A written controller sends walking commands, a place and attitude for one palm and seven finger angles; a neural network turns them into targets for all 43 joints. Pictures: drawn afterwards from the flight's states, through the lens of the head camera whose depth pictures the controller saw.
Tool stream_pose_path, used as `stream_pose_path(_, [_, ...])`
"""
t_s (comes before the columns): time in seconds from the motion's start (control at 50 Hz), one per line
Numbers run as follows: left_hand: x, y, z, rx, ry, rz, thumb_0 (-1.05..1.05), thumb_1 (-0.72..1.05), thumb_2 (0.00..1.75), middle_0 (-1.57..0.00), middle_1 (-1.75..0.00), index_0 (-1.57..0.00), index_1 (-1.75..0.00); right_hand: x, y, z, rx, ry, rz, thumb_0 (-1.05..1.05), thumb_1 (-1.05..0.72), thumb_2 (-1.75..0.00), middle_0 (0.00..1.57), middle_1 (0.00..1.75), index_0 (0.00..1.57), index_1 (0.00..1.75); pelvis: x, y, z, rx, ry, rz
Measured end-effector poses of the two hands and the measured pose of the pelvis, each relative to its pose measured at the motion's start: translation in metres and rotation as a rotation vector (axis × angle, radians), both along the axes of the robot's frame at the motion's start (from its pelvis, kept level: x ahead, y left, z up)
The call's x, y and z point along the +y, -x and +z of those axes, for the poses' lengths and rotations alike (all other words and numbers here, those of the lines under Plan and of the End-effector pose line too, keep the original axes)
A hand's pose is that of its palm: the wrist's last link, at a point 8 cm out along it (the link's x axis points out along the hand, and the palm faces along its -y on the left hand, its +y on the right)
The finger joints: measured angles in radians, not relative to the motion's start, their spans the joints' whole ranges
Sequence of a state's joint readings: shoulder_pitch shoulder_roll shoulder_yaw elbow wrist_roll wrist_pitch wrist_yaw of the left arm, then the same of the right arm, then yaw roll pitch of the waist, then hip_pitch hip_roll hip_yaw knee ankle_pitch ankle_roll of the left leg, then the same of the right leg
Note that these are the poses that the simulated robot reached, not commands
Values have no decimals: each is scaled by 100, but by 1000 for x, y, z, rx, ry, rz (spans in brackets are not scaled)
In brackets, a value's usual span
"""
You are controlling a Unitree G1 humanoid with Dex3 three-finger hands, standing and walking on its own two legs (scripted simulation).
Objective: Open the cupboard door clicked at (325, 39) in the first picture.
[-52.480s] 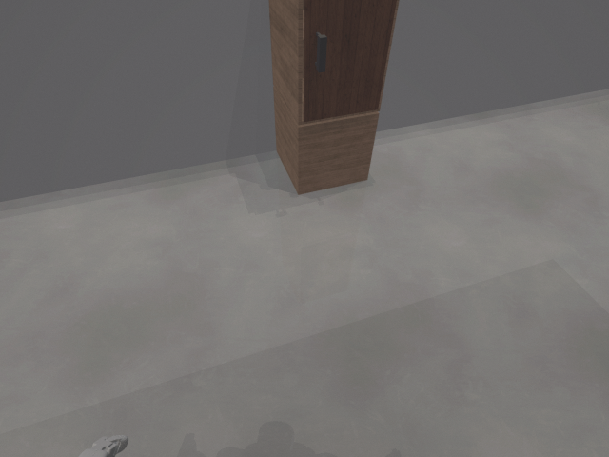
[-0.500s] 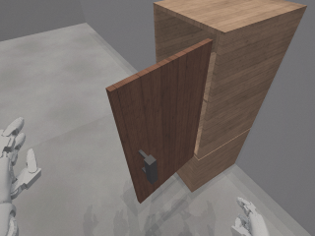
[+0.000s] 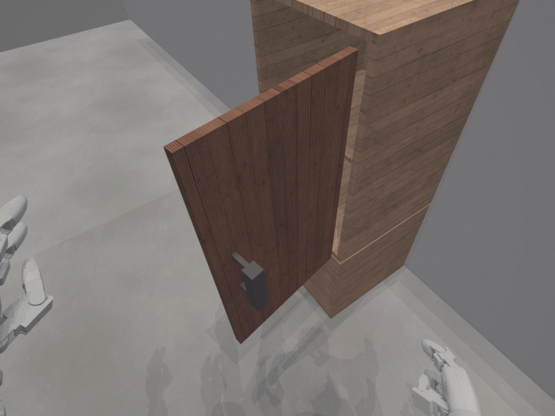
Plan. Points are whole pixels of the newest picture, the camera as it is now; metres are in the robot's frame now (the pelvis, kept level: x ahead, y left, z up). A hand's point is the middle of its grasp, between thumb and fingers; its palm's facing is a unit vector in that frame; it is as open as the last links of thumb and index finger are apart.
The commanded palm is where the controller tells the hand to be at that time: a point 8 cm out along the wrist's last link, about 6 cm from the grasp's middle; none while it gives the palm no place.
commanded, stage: step back with the hand held close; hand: left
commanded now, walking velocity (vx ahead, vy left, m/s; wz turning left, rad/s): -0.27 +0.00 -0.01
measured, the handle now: (248, 280) +0.35 +0.09 -0.06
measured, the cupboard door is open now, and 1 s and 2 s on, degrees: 100 100 100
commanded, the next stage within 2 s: stop stepping back and stand still in 0.76 s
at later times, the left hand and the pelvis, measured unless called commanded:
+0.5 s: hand out of the picture +0.11 +0.30 +0.15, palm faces +0.40 -0.76 -0.52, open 7.4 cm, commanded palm +0.04 +0.33 +0.17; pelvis -0.09 +0.03 -0.01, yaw +1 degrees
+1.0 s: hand out of the picture -0.03 +0.31 +0.18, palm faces +0.52 -0.73 -0.44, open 7.4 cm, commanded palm -0.12 +0.34 +0.17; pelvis -0.21 +0.02 -0.01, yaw +9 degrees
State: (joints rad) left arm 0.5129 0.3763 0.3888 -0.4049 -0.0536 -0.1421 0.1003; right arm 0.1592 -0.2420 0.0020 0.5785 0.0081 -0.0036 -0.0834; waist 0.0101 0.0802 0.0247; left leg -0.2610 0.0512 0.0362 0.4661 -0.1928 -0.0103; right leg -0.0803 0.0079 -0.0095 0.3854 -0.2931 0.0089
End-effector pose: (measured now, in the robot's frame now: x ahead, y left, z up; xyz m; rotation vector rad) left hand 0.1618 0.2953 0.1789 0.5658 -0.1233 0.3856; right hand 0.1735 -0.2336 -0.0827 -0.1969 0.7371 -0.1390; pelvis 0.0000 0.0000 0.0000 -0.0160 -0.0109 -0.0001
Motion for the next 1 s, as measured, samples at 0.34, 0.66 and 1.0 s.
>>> stream_pose_path(0.34, [19, 47, 4, -31, -45, -68, 1, 89, 89, -21, -30, -21, -31, 15, 62, 8, 13, 37, -49, 1, -91, -90, 20, 30, 20, 30, 22, 54, -4, -4, 19, -13])
stream_pose_path(0.66, [31, 157, 2, -100, -90, 26, 1, 89, 89, -21, -30, -21, -31, 36, 129, -12, 37, 47, 91, 1, -91, -90, 20, 30, 20, 30, 20, 129, -15, -29, 38, 123])
stream_pose_path(1.0, [49, 242, 12, -214, -56, 41, 1, 89, 89, -21, -30, -21, -31, 63, 199, 1, -12, 14, 139, 1, -91, -90, 20, 30, 20, 30, 24, 215, -13, 41, 68, 153])
